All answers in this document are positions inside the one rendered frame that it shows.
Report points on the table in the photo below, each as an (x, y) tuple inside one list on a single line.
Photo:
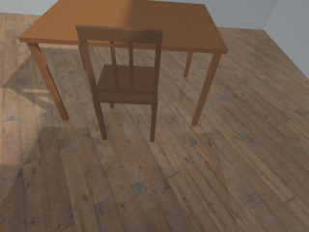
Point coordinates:
[(187, 27)]

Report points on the chair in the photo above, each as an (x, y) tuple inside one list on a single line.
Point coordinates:
[(125, 84)]

